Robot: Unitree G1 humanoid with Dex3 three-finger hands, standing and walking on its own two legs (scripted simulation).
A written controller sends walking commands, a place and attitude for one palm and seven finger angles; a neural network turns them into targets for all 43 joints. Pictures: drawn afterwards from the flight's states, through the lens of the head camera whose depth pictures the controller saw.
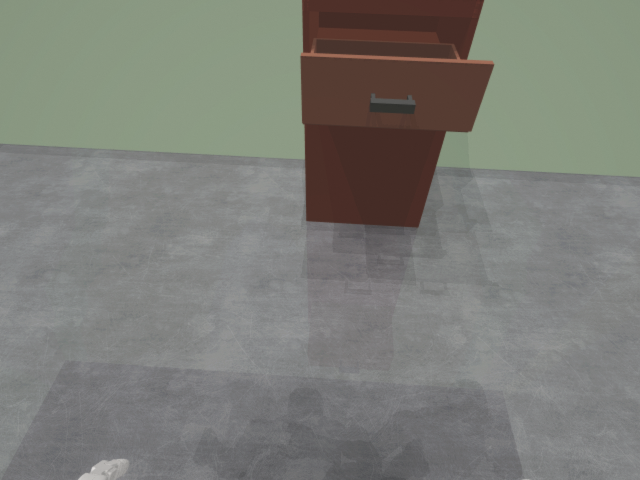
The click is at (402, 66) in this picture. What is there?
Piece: drawer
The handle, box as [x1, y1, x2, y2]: [370, 93, 415, 113]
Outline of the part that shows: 371,93 370,111 413,113 415,104 414,100 411,99 411,95 408,95 406,100 375,98 374,93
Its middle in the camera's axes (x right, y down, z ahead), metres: +0.17 -0.34 +0.96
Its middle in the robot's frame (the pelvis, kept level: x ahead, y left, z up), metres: +0.96 -0.13 +0.00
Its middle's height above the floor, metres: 0.77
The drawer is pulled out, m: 0.30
